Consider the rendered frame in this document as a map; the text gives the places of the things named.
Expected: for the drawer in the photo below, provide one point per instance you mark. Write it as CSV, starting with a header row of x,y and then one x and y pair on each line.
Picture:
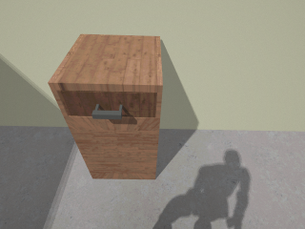
x,y
134,104

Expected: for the cabinet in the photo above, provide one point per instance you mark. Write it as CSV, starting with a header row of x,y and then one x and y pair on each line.
x,y
123,148

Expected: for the handle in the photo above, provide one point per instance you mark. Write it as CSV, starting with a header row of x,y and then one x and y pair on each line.
x,y
104,114

